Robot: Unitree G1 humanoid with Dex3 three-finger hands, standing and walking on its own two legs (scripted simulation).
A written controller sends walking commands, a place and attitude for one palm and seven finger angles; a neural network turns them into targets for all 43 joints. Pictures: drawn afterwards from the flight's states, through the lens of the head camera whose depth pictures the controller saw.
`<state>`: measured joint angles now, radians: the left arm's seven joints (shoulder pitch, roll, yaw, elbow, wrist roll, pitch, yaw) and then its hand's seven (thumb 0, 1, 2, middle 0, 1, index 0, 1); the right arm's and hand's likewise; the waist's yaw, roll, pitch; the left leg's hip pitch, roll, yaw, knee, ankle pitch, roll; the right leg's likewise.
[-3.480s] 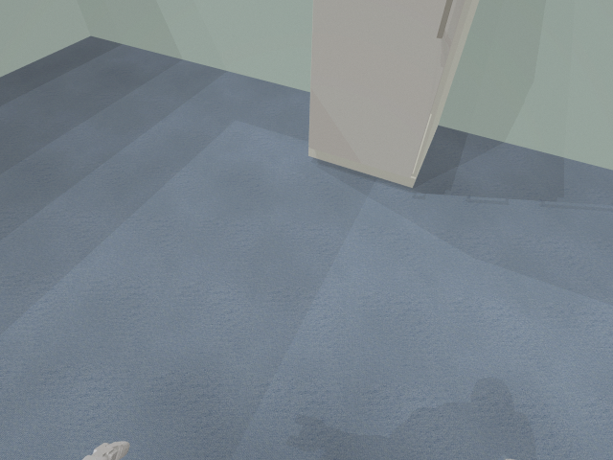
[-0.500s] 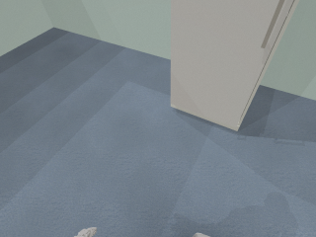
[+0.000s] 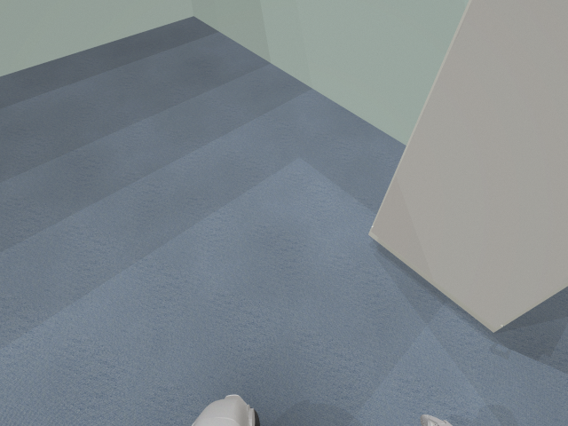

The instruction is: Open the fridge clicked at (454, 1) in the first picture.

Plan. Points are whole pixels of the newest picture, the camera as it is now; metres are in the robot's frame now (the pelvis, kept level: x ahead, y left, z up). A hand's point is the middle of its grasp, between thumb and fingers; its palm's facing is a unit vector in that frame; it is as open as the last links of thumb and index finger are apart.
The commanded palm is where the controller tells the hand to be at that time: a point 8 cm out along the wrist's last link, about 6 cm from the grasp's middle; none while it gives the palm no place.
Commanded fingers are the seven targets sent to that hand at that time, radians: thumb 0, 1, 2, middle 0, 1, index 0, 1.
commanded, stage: turn to face it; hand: right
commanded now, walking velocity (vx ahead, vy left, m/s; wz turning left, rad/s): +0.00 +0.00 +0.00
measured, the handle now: out of the picture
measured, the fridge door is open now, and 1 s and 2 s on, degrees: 0 0 0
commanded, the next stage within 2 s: take the last steps up to it in 1.24 s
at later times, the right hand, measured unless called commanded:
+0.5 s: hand out of the picture +0.13 -0.22 -0.17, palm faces +0.27 +0.95 -0.18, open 7.3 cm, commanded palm none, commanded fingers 0.00 -0.90 -0.90 0.20 0.30 0.20 0.30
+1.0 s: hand out of the picture +0.16 -0.19 -0.11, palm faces +0.47 +0.82 -0.31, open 7.4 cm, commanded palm none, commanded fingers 0.00 -0.90 -0.90 0.20 0.30 0.20 0.30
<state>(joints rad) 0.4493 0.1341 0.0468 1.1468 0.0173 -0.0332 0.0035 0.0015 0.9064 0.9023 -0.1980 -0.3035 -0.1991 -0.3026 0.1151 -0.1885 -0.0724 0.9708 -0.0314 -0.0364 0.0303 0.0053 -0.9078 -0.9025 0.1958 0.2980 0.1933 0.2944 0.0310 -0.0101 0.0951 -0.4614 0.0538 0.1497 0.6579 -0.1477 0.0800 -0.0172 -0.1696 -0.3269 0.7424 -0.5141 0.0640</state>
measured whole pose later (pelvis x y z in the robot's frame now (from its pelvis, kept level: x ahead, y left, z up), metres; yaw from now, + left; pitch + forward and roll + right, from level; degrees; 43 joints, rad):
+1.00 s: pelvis +0.14 +0.04 +0.02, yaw -29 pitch -1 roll -2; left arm 0.20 0.28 0.11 0.94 0.02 0.08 -0.01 0.00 0.90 0.90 -0.20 -0.30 -0.20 -0.30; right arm 0.15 -0.17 -0.04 0.87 -0.02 0.02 -0.02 0.01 -0.90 -0.90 0.20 0.30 0.20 0.29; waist 0.03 -0.07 0.07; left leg -0.26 0.08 0.09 0.59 -0.30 0.01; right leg -0.51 0.04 0.04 1.03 -0.43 0.04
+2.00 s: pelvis +0.18 -0.01 +0.03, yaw -43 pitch -1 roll -1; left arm 0.31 0.20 0.07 1.08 0.02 0.02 -0.02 0.01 0.91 0.90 -0.20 -0.30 -0.20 -0.30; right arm 0.34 -0.14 -0.04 1.07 -0.02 -0.05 -0.01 0.00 -0.93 -0.90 0.20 0.30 0.20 0.30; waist 0.00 -0.03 0.02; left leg -0.12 0.06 0.13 0.40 -0.25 0.01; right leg -0.48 -0.09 -0.06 1.00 -0.25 0.01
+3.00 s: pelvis +0.28 -0.21 +0.02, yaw -43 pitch -1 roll +0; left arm 0.18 0.18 0.07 1.04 0.00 0.04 0.02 0.00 0.91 0.90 -0.19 -0.30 -0.20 -0.30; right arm 0.11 -0.15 -0.05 1.00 -0.03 0.02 -0.04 -0.01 -0.92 -0.90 0.20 0.30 0.20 0.30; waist -0.01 -0.01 0.10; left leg -0.35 0.07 0.12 0.52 -0.15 0.02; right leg -0.34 -0.04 -0.04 0.82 -0.45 0.04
